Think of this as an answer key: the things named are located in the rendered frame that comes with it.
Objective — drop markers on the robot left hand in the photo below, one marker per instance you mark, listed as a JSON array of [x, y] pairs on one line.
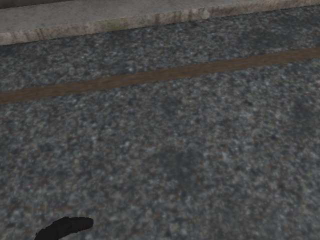
[[63, 227]]

